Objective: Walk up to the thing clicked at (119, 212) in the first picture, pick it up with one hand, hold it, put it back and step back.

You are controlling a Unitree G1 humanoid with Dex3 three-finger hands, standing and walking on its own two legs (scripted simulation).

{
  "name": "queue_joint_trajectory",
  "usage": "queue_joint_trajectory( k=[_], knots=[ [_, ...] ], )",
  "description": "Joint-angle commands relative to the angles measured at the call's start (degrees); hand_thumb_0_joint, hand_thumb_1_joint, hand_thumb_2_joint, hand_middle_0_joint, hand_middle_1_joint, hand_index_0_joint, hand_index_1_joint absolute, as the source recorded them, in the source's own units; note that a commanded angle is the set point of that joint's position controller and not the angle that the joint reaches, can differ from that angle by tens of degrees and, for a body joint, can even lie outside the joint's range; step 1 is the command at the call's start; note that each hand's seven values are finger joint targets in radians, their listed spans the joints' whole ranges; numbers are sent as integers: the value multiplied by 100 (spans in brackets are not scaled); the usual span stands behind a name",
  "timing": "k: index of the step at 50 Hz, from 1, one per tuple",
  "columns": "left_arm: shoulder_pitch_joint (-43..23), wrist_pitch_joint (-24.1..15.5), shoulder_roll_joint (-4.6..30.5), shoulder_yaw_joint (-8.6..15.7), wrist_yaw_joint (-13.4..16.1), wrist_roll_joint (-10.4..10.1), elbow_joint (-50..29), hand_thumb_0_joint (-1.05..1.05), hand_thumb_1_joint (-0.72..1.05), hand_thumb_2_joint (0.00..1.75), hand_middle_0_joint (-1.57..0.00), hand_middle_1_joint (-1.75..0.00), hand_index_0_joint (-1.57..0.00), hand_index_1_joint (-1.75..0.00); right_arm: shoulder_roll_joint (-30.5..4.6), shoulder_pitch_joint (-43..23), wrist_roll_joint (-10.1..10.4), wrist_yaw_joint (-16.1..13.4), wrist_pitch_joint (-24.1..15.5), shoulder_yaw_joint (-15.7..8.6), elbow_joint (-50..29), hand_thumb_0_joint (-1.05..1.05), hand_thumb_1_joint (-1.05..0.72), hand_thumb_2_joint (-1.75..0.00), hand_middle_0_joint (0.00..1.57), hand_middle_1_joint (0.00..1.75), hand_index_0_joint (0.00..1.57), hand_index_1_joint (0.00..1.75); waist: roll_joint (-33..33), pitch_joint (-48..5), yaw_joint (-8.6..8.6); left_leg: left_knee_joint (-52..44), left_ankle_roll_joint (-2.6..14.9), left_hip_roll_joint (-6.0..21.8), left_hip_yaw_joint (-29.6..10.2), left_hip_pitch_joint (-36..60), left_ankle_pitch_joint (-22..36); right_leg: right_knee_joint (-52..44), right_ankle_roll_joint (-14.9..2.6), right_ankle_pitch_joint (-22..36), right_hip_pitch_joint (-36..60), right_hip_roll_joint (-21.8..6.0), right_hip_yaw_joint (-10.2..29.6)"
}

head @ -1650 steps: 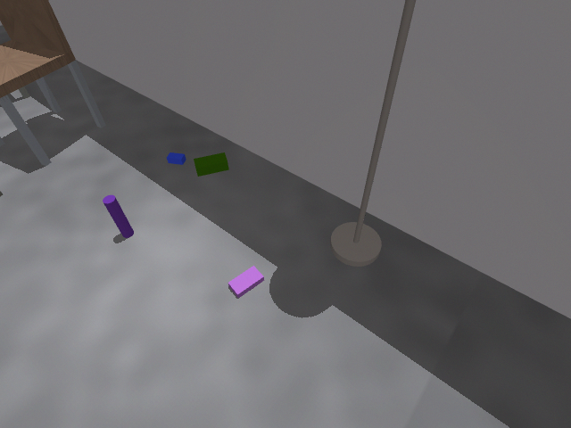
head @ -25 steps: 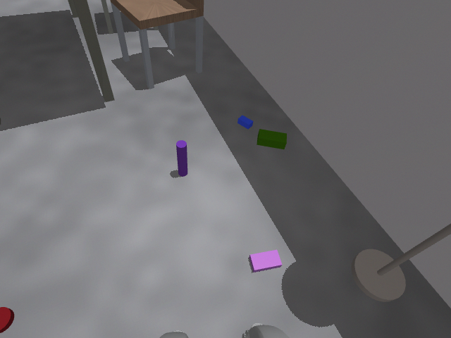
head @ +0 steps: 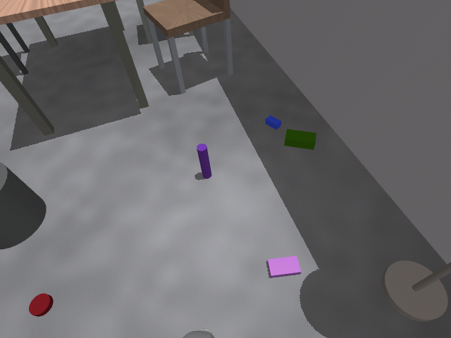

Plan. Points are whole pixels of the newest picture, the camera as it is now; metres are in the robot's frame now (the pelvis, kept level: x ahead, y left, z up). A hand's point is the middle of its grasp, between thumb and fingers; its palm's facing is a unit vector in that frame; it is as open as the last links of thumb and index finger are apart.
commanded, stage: step back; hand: left
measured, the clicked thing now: (204, 162) +1.00 +0.25 -0.64
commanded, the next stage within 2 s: stand in 0.58 s
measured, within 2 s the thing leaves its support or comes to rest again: neither
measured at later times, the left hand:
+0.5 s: hand out of the picture +0.14 +0.29 -0.14, palm faces +0.00 -0.90 -0.43, open 7.3 cm
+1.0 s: hand out of the picture +0.14 +0.26 -0.13, palm faces -0.03 -0.94 -0.33, open 7.3 cm
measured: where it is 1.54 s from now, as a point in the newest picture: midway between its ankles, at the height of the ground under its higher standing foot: outside the picture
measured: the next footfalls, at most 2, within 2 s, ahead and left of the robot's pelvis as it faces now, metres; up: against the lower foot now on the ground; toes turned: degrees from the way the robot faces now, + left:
left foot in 0.02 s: +0.09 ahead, +0.16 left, +0.00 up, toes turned +1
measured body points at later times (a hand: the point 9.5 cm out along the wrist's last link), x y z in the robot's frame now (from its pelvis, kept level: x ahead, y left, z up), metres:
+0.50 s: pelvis +0.03 +0.01 +0.00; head +0.08 +0.01 +0.45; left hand +0.14 +0.34 -0.11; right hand +0.14 -0.31 -0.12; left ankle +0.05 +0.16 -0.72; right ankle +0.02 -0.12 -0.72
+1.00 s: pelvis +0.04 +0.01 +0.03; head +0.05 +0.01 +0.48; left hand +0.14 +0.31 -0.10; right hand +0.13 -0.28 -0.11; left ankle +0.05 +0.16 -0.72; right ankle +0.03 -0.11 -0.72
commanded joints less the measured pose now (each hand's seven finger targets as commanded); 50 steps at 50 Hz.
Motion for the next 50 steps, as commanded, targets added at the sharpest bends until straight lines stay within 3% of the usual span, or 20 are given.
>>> queue_joint_trajectory(
  k=[1,2,3,4,5,7,11,12,13,14,20,22,24,25,26,28,30,31,32,50],
  knots=[
    [-200,-61,1526,233,204,-77,-374,0,90,90,-20,-30,-20,-30,-910,-158,-61,-15,-157,-297,-341,0,-90,-90,20,30,20,30,-918,-752,-307,-1298,269,81,303,1108,1414,-257,-390,4699,266,-1039,915],
    [-252,-64,1323,157,203,-77,-476,0,90,90,-20,-30,-20,-30,-1230,249,-90,-37,-176,-414,-222,0,-90,-90,20,30,20,30,-333,-1214,-544,-1199,579,431,-307,2241,2309,532,-203,4306,-421,-724,617],
    [-318,-64,1063,92,193,-176,-501,0,90,90,-20,-30,-20,-30,-1461,413,6,-67,-201,-469,-193,0,-90,-90,20,30,20,30,611,-1775,-678,-1204,1260,1397,-1631,2784,3148,1666,154,2498,-1000,75,128],
    [-593,-5,1048,118,220,-189,-466,0,90,90,-20,-30,-20,-30,-1437,429,101,-74,-202,-439,-208,0,-90,-90,20,30,20,30,788,-1736,-711,-1533,1781,2037,-2141,2438,3131,1894,61,-706,-1098,216,347],
    [-722,35,1097,77,209,-128,-446,0,90,90,-20,-30,-20,-30,-1334,220,100,-81,-169,-418,-197,0,-90,-90,20,30,20,30,403,-1419,-586,-1750,1663,1979,-1798,1783,2437,1945,-52,-1131,-988,47,605],
    [-583,25,1081,83,150,-97,-311,0,90,90,-20,-30,-20,-30,-1261,-312,-2,-112,-109,-331,-274,0,-90,-90,20,30,20,30,340,-780,-392,-1687,1253,1600,-1267,1159,1593,1218,-119,-1020,-973,-92,589],
    [76,-114,1066,221,230,-40,264,0,90,90,-20,-30,-20,-30,-994,-947,33,-73,24,-160,-230,0,-90,-90,20,30,20,30,370,-752,40,-588,523,947,-380,370,2272,-1463,57,1699,796,172,287],
    [132,-163,1470,323,292,42,274,0,90,90,-20,-30,-20,-30,-733,-947,92,-51,35,-91,-300,0,-90,-90,20,30,20,30,-459,-817,43,169,182,550,-138,-266,1630,-1783,-130,2109,1084,-620,1522],
    [-208,-155,2063,404,296,-1,186,0,90,90,-20,-30,-20,-30,-675,-908,76,-98,117,-109,-342,0,-90,-90,20,30,20,30,-1193,-672,41,746,-43,97,-92,-313,-803,-2120,-1066,1993,161,-1959,2917],
    [-675,-175,2160,402,301,57,-8,0,90,90,-20,-30,-20,-30,-948,-901,-12,-114,176,-209,-273,0,-90,-90,20,30,20,30,-1043,-268,-49,1467,-156,305,-434,-273,-1174,-2084,-1532,1866,-370,-2304,3401],
    [-879,-139,1520,287,287,24,26,0,90,90,-20,-30,-20,-30,-770,-705,-4,-27,6,-179,35,0,-90,-90,20,30,20,30,-893,-708,-212,-164,-97,380,206,19,-460,-856,-810,4524,739,-1168,1264],
    [-1114,-34,1525,278,264,-57,-33,0,90,90,-20,-30,-20,-30,-757,-351,-55,-35,-49,-226,218,0,-90,-90,20,30,20,30,-840,-916,-432,-1721,-71,228,472,844,1351,-203,-443,4510,630,-815,823],
    [-1049,30,1147,124,231,-123,-196,0,90,90,-20,-30,-20,-30,-1277,-217,-127,-98,-69,-392,298,0,-90,-90,20,30,20,30,190,-1321,-433,-1661,406,1172,-674,2003,3237,542,-40,2948,-427,-195,513],
    [-1192,78,1086,90,237,-164,-165,0,90,90,-20,-30,-20,-30,-1527,-548,8,-75,-56,-390,173,0,-90,-90,20,30,20,30,773,-1371,-458,-1675,1053,1725,-1175,1660,3181,569,48,837,-464,229,153],
    [-1364,100,1095,81,238,-104,-64,0,90,90,-20,-30,-20,-30,-1460,-663,-7,-72,-56,-372,184,0,-90,-90,20,30,20,30,940,-1126,-497,-1781,1263,1919,-1352,1379,3025,657,12,-534,-440,255,272],
    [-1227,80,1032,59,165,-72,88,0,90,90,-20,-30,-20,-30,-1313,-924,-55,-95,-26,-259,184,0,-90,-90,20,30,20,30,782,-928,-266,-1544,979,1496,-758,1300,2524,-174,-79,-185,-291,140,314],
    [-806,9,782,-21,75,-63,432,0,90,90,-20,-30,-20,-30,-1113,-844,41,-82,-156,-142,236,0,-90,-90,20,30,20,30,561,-880,-171,-1421,302,1179,-628,1123,2840,-1507,27,1748,656,-125,588],
    [-868,-19,1091,15,97,-21,414,0,90,90,-20,-30,-20,-30,-1007,-846,120,-98,-179,-121,193,0,-90,-90,20,30,20,30,235,-1152,-216,-1256,63,911,-366,1113,2679,-1468,-74,3001,1031,-444,898],
    [-1216,-19,1385,64,76,0,433,0,90,90,-20,-30,-20,-30,-973,-689,158,-98,-178,-94,247,0,-90,-90,20,30,20,30,-26,-1018,-466,-1484,-9,672,-200,1254,1993,-1345,-206,2967,701,-550,1083],
    [-1582,3,1010,-25,-42,-48,799,0,90,90,-20,-30,-20,-30,-884,-723,77,-71,-282,1,601,0,-90,-90,20,30,20,30,-153,-768,-409,-2475,-79,874,-170,1888,1868,-2339,-21,2288,727,-503,851]
  ],
)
